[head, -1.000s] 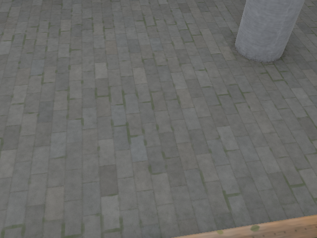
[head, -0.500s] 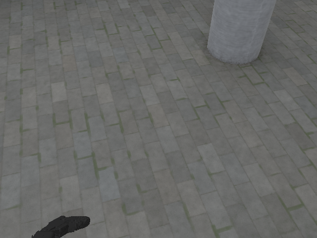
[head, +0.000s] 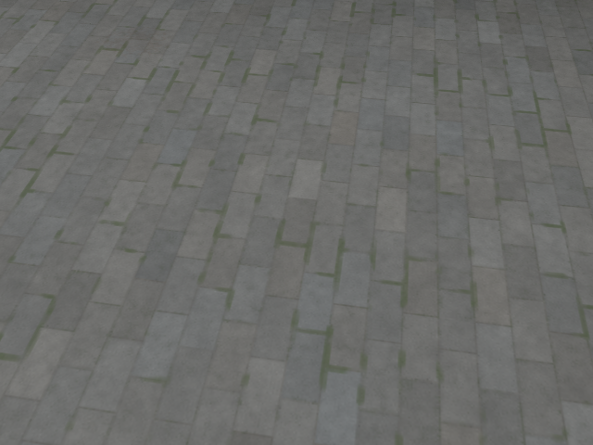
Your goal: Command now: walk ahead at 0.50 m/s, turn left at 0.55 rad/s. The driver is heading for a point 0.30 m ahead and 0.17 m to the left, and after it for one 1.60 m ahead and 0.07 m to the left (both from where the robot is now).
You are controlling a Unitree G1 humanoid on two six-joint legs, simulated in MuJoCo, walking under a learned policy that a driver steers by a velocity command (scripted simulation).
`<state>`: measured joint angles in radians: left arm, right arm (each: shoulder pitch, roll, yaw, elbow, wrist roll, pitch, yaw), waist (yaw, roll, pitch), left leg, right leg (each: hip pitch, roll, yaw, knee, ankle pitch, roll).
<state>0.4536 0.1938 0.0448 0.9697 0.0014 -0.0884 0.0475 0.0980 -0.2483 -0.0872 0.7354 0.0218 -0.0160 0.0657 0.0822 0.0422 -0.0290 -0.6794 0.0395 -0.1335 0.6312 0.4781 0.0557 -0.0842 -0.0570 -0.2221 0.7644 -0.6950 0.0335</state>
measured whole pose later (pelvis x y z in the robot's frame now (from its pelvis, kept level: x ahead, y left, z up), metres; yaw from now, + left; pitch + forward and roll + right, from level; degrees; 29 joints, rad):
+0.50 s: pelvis +0.27 +0.05 -0.12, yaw +20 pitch +3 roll +1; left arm 0.04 0.23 0.05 0.67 0.01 -0.05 0.03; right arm 0.24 -0.24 -0.07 0.78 0.02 0.02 -0.04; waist -0.06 -0.03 0.01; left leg -0.30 -0.13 -0.13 0.58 -0.32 0.06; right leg -0.62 -0.01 0.10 0.70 -0.10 0.08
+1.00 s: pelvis +0.35 +0.05 -0.12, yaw +20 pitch +1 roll +1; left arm 0.23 0.26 0.07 0.66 0.00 0.01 -0.01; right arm 0.20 -0.22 -0.07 0.74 -0.01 0.03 -0.03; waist 0.03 -0.03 0.01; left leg -0.28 0.02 0.00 0.59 -0.33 -0.02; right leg -0.42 0.03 0.04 0.67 -0.31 -0.02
